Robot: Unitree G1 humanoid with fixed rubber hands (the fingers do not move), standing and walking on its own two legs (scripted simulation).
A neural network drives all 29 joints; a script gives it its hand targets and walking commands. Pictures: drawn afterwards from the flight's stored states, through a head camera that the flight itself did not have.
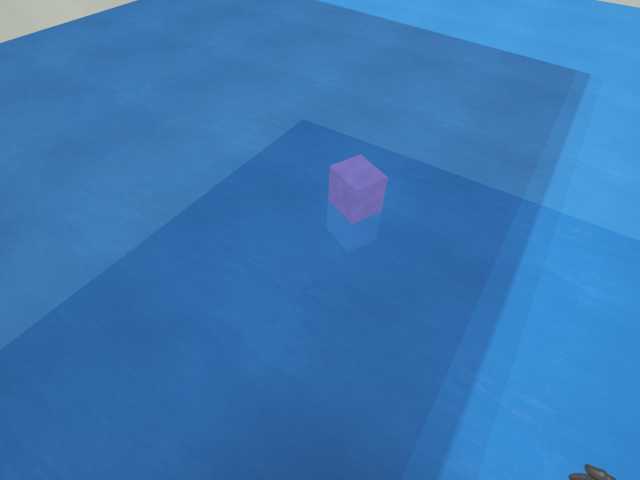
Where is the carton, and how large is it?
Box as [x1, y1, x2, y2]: [328, 154, 387, 223]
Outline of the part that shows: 360,154 330,165 328,199 351,223 381,210 387,177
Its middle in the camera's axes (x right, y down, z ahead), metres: +0.17 -0.24 +1.74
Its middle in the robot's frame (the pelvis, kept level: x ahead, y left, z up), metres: +1.42 -0.09 -0.65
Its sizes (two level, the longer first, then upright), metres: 0.196 0.169 0.196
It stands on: the floor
